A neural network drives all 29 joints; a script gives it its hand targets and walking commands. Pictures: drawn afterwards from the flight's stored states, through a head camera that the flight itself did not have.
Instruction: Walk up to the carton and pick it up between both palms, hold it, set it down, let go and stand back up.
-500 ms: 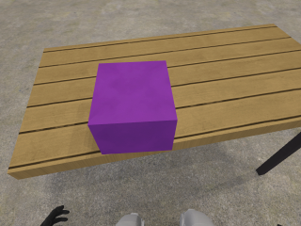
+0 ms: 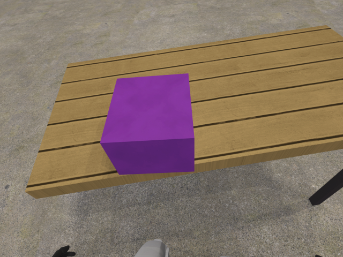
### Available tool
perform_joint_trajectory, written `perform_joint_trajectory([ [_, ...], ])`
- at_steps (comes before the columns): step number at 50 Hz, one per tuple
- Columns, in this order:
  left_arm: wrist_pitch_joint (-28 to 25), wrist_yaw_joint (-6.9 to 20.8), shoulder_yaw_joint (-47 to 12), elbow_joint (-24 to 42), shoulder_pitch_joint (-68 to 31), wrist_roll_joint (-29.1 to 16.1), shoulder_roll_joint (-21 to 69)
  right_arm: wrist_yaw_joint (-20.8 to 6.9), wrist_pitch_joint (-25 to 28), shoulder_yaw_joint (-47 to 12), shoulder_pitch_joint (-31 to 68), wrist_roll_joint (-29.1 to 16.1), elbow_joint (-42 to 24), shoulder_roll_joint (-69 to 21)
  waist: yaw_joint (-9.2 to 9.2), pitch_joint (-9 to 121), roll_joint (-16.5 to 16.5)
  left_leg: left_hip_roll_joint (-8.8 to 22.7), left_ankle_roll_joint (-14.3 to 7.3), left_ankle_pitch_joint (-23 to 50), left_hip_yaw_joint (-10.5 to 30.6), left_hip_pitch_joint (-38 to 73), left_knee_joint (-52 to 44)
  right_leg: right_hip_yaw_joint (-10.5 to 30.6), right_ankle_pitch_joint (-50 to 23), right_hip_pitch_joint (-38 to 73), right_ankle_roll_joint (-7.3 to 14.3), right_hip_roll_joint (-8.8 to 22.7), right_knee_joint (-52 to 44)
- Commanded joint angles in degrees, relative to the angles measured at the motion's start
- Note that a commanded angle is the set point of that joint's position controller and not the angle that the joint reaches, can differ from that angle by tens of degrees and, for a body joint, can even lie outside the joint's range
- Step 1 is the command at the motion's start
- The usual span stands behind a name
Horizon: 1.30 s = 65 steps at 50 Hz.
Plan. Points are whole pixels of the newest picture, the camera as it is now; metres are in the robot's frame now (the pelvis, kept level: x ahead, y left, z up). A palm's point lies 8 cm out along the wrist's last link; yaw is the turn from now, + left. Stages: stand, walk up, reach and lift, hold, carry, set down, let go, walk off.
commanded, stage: walk up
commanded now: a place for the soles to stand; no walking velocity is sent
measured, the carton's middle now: (154, 123) +0.44 +0.08 +0.06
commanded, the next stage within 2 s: none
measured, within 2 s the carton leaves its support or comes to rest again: neither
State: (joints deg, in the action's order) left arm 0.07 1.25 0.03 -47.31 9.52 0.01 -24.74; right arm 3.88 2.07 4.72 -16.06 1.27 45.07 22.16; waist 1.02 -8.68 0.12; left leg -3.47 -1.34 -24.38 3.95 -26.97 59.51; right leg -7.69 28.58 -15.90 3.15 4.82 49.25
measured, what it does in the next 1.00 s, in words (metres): steps on the spot: left foot, then right foot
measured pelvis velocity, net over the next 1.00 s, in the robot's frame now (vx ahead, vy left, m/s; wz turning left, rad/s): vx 0.03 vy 0.01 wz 0.09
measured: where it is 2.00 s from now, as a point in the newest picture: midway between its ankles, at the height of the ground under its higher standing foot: outside the picture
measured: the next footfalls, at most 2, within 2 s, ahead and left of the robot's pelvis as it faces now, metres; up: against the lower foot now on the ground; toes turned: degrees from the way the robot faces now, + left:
left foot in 0.12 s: +0.12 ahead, +0.14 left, +0.00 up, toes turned -4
right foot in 0.38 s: +0.13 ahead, -0.10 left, +0.00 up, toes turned +4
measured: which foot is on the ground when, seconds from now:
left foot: up 0.00-0.10, down 0.12-0.40, up 0.42-0.66, down 0.68-1.00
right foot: down 0.00-0.14, up 0.16-0.36, down 0.38-1.00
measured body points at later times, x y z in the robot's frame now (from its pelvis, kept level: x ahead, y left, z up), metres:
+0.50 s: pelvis +0.01 +0.00 +0.00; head +0.04 +0.00 +0.45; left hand +0.11 +0.33 -0.11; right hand +0.11 -0.32 -0.11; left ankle +0.05 +0.15 -0.68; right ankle +0.02 -0.07 -0.70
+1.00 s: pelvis +0.03 +0.01 +0.00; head +0.06 +0.01 +0.45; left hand +0.11 +0.33 -0.11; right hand +0.15 -0.31 -0.11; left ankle +0.05 +0.17 -0.68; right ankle +0.05 -0.08 -0.70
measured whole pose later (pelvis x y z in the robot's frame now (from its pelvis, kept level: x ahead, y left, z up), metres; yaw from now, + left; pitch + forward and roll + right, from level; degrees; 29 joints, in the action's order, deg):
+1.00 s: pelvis +0.03 +0.01 +0.00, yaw +5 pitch -5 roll +3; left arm 1.0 1.2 0.0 -49.3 8.7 0.0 -24.0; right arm 3.9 3.3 4.6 -13.6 1.3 48.8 22.2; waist 1.1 -8.2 -2.0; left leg -3.6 -0.7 -29.4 5.4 -22.7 55.2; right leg -4.7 26.7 -18.8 2.4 3.8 50.1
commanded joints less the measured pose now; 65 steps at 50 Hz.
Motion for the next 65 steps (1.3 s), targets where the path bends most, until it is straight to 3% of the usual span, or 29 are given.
perform_joint_trajectory([
  [1,-0.7,-1.3,7.1,5.2,2.7,2.3,-14.5,0.0,1.4,1.9,0.2,-1.8,-3.0,12.4,3.03,4.1,-12.8,3.6,0.8,-0.7,-6.7,-6.7,-6.9,12.8,-30.8,8.6,6.8,14.9,-19.4],
  [4,0.2,-0.7,6.3,6.5,-3.1,1.0,-12.5,-0.3,2.9,2.2,-7.9,-1.2,-0.9,12.7,-1.68,9.2,-10.5,1.1,-0.8,12.1,-8.6,7.5,-21.1,4.9,-26.8,3.4,5.2,10.7,-8.4],
  [5,0.5,-0.7,5.5,7.0,-3.5,0.8,-10.7,0.1,3.3,3.0,-9.6,-0.9,0.5,14.6,-3.14,10.8,-5.2,1.0,-2.2,12.9,-3.5,13.3,-23.8,3.9,-25.7,-0.9,3.3,7.7,-0.2],
  [7,1.1,-0.6,5.2,8.5,-3.1,0.2,-7.9,0.5,3.9,4.5,-10.8,0.9,-0.8,21.5,-3.24,11.6,9.2,18.2,-11.7,19.2,38.0,20.7,-35.0,6.1,5.9,-19.9,-2.3,-3.3,16.9],
  [8,2.2,-1.1,6.1,7.8,-3.6,0.3,-10.9,0.3,3.6,4.1,-9.1,-0.2,-0.8,22.0,-3.73,12.2,5.6,22.1,-15.9,11.5,45.9,15.4,-37.2,13.8,12.4,-16.9,-2.1,-2.3,16.9],
  [11,2.0,-0.8,6.4,5.2,-0.9,0.5,-11.9,0.6,3.2,3.3,0.0,-0.1,-2.3,18.2,-0.23,6.0,6.1,15.5,-12.0,2.0,33.0,6.3,-35.5,13.2,6.7,-13.5,-1.1,-0.7,10.6],
  [14,1.5,0.1,7.0,2.8,3.0,1.0,-10.9,0.2,2.4,3.4,2.2,0.5,-2.8,18.1,-0.15,8.7,11.0,14.0,-11.1,0.9,29.3,1.3,-34.3,10.2,2.6,-6.1,-0.7,-1.6,5.1],
  [18,0.4,0.0,7.3,1.4,6.7,2.1,-11.1,-0.1,1.5,2.0,5.9,0.1,-3.7,16.0,3.19,8.0,6.1,9.6,-6.9,0.4,21.2,-10.3,-27.3,10.3,-0.3,8.1,1.6,-1.7,-12.2],
  [20,-0.6,-0.7,7.9,2.0,3.4,2.9,-18.1,0.3,1.2,0.5,5.4,-0.7,-2.7,10.7,4.26,4.6,-12.1,-4.0,-0.6,-4.5,0.9,-17.0,-2.9,34.7,18.6,4.6,6.0,17.9,-35.4],
  [21,-1.1,-0.6,7.7,3.3,-1.1,2.6,-18.0,0.6,1.0,1.8,4.4,0.1,-1.7,14.0,3.03,3.2,-7.0,-0.5,0.4,-7.0,1.4,-14.4,1.7,35.9,15.6,1.2,6.3,21.4,-35.5],
  [25,-1.5,-1.1,6.6,2.4,-2.2,2.5,-13.8,-0.5,1.4,2.4,0.9,-1.1,-0.2,14.4,1.55,0.8,-4.9,1.8,0.2,-3.4,-0.6,-6.6,2.8,22.4,-9.4,0.7,6.0,14.9,-28.2],
  [30,0.1,-1.0,6.2,2.8,2.9,2.2,-12.4,0.4,2.8,1.3,-1.2,-1.8,-0.2,11.8,2.72,8.8,-12.6,1.5,0.3,-0.9,-8.4,-4.8,-11.7,11.1,-45.7,13.5,7.6,11.1,-12.9],
  [32,0.7,-1.0,5.9,4.4,-1.5,1.0,-12.3,0.5,3.8,1.5,-6.4,-1.9,2.7,11.4,-0.83,10.2,-11.1,0.6,-1.3,12.6,-7.7,7.4,-24.2,6.3,-41.3,6.6,4.7,8.4,-5.2],
  [33,0.6,-0.9,5.3,5.6,-3.3,0.6,-10.9,0.9,4.3,2.4,-8.8,-1.0,3.1,13.9,-3.24,13.4,-7.5,2.7,-3.0,18.6,-0.1,16.0,-25.8,4.9,-39.8,0.1,2.7,6.4,4.2],
  [34,0.5,-1.0,4.8,7.1,-4.8,0.1,-8.7,1.3,4.5,3.5,-11.3,0.3,2.7,19.8,-4.21,14.7,3.1,12.7,-9.2,30.3,22.7,21.6,-26.9,4.8,-25.4,-12.8,-0.7,-0.1,15.6],
  [35,1.2,-1.1,5.0,7.3,-5.8,0.5,-8.4,1.5,4.3,3.7,-10.7,0.1,2.2,21.3,-4.06,15.3,5.9,21.2,-16.8,38.8,38.7,22.8,-29.4,10.2,5.9,-18.4,-1.9,-2.1,15.2],
  [36,2.1,-1.3,5.1,7.0,-7.6,0.8,-10.2,1.4,4.1,3.6,-8.7,-0.6,1.6,20.9,-3.95,12.8,4.4,22.9,-19.4,31.7,41.1,17.4,-30.9,14.7,13.1,-17.2,-2.1,-1.4,16.2],
  [42,0.1,-0.7,6.4,0.1,2.2,1.2,-10.6,0.7,2.4,1.2,7.2,-0.3,-0.5,16.1,2.22,10.0,6.8,11.4,-9.0,17.2,20.9,-4.2,-24.0,8.8,-8.2,5.9,-0.1,-1.7,-9.6],
  [43,-0.2,-0.9,6.4,0.3,3.6,2.1,-11.6,0.4,2.0,0.4,7.1,-0.8,0.0,14.2,3.17,9.5,1.9,8.8,-6.3,13.0,16.2,-6.5,-18.9,14.8,-4.2,8.1,0.8,1.2,-18.5],
  [44,-0.9,-1.0,7.4,0.1,3.8,3.3,-15.7,0.3,1.7,-0.2,6.6,-1.1,-0.4,10.2,3.62,7.9,-10.5,1.2,-2.4,3.4,6.8,-12.6,-8.1,27.7,5.5,9.2,2.6,11.8,-30.2],
  [45,-1.1,-0.8,7.2,2.0,-1.1,2.7,-18.0,0.7,1.2,0.6,5.3,-0.8,0.3,12.5,2.54,4.1,-9.1,-1.2,-0.7,-7.8,0.3,-12.3,-2.0,34.8,8.2,2.4,5.9,20.0,-35.5],
  [49,-1.1,-0.5,7.1,1.1,-3.5,2.7,-15.1,0.1,1.7,1.9,2.2,-0.7,3.2,14.1,1.53,1.3,-6.7,1.9,-0.2,-5.0,-1.9,-3.8,1.2,24.2,-2.5,-3.5,7.6,15.5,-30.5],
  [52,-0.4,-0.2,6.8,2.4,-3.3,3.2,-14.9,-0.3,2.4,1.8,-0.2,-1.0,3.6,13.5,0.89,3.1,-11.5,2.2,0.2,-2.8,-7.4,1.3,-7.7,16.2,-13.7,-1.3,8.1,11.8,-23.4],
  [55,0.5,-0.4,6.0,2.7,-3.4,1.3,-12.2,0.3,3.9,1.6,-6.4,-0.9,5.9,12.9,-1.53,10.7,-10.7,1.0,-1.7,17.6,-4.8,9.7,-23.0,7.7,-31.9,3.6,3.3,6.2,-6.3],
  [56,0.5,-0.7,5.1,3.8,-3.9,0.8,-10.7,0.7,4.6,2.5,-7.3,-0.6,5.5,15.8,-2.56,12.9,-4.6,6.5,-4.4,26.0,7.2,15.3,-23.4,6.4,-33.0,-2.6,1.1,4.5,3.5],
  [58,1.5,-0.8,5.4,4.7,-7.0,0.8,-10.0,1.0,4.6,2.9,-7.2,-0.5,5.1,21.6,-3.05,12.4,8.1,20.9,-16.1,41.0,36.8,19.6,-28.2,11.4,8.6,-16.7,-2.1,-1.4,9.2],
  [60,2.0,-0.8,5.2,4.3,-9.0,1.5,-10.8,2.1,4.5,3.7,-3.6,-0.2,4.4,21.2,-2.99,7.6,1.2,21.4,-17.3,35.0,37.2,16.4,-28.7,13.4,8.5,-18.2,-1.6,0.4,9.9],
  [62,1.1,-0.3,5.7,2.4,-5.6,0.9,-10.2,2.1,4.3,2.5,0.2,-0.5,3.8,19.7,-0.56,8.3,5.4,19.2,-14.9,41.1,30.5,13.2,-25.9,12.1,3.2,-13.7,-1.0,0.1,4.5],
  [65,0.6,0.0,5.9,0.4,0.0,1.5,-10.9,1.8,3.5,1.7,5.3,-0.8,2.6,17.4,1.73,10.5,5.6,14.0,-9.8,29.8,22.0,4.7,-21.7,10.4,-11.7,1.0,0.3,-0.7,-7.6],
])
